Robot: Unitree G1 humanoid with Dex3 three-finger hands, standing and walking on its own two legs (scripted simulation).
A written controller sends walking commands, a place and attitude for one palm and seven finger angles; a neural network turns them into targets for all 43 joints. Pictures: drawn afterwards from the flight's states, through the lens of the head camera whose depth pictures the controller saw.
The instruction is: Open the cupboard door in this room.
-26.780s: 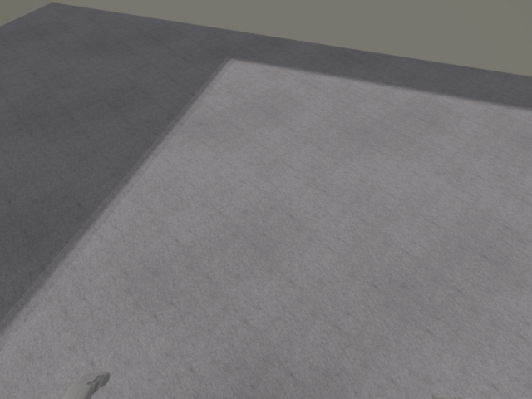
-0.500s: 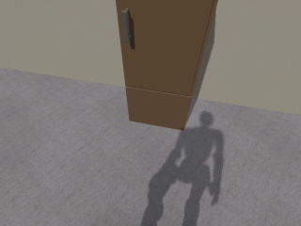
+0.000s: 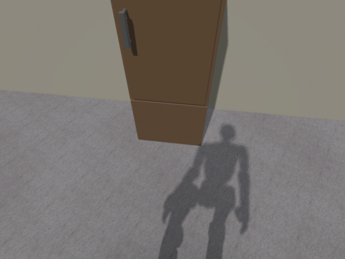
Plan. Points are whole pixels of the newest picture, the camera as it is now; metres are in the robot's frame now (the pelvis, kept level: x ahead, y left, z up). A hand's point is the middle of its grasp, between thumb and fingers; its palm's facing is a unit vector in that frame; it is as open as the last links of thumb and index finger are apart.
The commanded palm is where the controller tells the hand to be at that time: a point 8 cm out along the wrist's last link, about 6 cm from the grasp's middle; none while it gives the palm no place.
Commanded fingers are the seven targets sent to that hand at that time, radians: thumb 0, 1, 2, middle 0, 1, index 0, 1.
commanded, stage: take the last steps up to it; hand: left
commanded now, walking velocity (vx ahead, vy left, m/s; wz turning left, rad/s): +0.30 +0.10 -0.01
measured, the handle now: (126, 28) +0.97 +0.26 +0.08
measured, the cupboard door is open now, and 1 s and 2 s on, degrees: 0 0 0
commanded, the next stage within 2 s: come to a stop and stand still in 0.92 s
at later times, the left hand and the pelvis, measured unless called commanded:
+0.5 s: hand (92, 250) +0.17 +0.24 -0.18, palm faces +0.00 -0.99 -0.16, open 7.4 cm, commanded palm none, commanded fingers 0.00 0.90 0.90 -0.20 -0.30 -0.20 -0.30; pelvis +0.13 +0.06 +0.00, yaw -1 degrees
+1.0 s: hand (102, 191) +0.33 +0.25 -0.16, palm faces +0.02 -0.97 -0.22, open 7.3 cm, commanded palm none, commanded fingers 0.00 0.90 0.90 -0.20 -0.30 -0.20 -0.30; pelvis +0.34 +0.07 +0.01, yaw -2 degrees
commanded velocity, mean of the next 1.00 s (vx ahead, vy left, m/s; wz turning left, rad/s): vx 0.26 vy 0.06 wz -0.03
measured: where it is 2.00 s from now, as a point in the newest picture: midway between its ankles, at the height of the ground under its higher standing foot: (166, 237)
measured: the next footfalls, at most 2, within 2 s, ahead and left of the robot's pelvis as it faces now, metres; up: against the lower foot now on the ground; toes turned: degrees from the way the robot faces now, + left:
right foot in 0.68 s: +0.33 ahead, -0.01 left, +0.00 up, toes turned -11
left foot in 1.12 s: +0.51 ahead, +0.23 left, +0.00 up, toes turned +6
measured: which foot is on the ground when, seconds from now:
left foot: down 0.00-0.66, up 0.68-1.00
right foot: down 0.00-0.20, up 0.22-0.66, down 0.68-1.00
